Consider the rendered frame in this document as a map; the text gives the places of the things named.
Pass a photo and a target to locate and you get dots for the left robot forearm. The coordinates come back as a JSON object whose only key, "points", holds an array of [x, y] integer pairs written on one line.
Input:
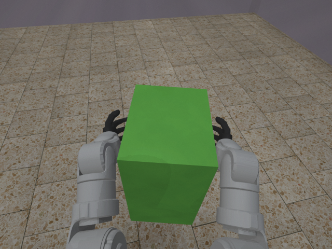
{"points": [[96, 190]]}

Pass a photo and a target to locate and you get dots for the left robot upper arm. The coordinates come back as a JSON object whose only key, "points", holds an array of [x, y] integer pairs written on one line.
{"points": [[105, 238]]}

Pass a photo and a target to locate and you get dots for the right robot forearm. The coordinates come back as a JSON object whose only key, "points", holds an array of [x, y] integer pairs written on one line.
{"points": [[238, 209]]}

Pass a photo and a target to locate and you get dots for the robot right hand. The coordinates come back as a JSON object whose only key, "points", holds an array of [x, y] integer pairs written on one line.
{"points": [[224, 133]]}

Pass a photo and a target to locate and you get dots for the right robot upper arm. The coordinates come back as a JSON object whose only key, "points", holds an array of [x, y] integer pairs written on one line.
{"points": [[235, 243]]}

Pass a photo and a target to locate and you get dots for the robot left hand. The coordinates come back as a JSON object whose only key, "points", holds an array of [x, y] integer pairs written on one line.
{"points": [[110, 124]]}

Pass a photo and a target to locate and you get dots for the carton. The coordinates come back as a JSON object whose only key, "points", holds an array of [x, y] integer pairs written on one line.
{"points": [[167, 157]]}

